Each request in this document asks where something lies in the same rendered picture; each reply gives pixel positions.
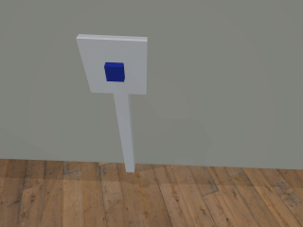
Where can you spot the button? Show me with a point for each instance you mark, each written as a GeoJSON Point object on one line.
{"type": "Point", "coordinates": [114, 71]}

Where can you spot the panel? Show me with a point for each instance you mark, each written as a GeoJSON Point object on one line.
{"type": "Point", "coordinates": [132, 51]}

